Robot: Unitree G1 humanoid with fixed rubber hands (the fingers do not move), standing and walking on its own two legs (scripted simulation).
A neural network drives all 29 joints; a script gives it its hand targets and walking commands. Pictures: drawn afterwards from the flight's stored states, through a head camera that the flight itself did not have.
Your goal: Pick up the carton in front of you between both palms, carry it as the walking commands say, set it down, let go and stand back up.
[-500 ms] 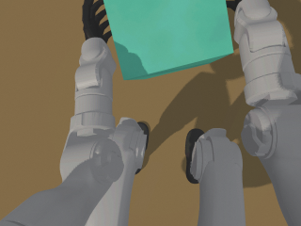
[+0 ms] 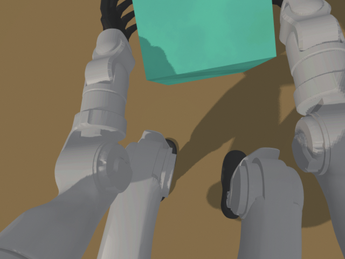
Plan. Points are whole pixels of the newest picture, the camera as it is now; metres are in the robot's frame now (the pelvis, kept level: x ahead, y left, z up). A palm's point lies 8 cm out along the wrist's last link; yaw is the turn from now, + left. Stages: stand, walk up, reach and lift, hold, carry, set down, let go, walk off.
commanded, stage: set down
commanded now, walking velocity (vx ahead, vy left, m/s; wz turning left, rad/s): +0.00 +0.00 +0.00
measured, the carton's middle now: (199, 27) +0.54 +0.02 -0.24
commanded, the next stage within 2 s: none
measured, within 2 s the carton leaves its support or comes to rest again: rests again in 0.12 s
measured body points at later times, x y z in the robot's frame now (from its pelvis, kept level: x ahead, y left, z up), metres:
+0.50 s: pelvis -0.01 +0.00 -0.01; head +0.36 -0.04 +0.25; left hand +0.52 +0.18 -0.17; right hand +0.58 -0.12 -0.18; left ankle +0.11 +0.13 -0.34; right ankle +0.10 -0.10 -0.34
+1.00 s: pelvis -0.01 +0.00 -0.01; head +0.37 -0.03 +0.22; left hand +0.50 +0.20 -0.20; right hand +0.58 -0.18 -0.21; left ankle +0.11 +0.13 -0.34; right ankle +0.10 -0.10 -0.34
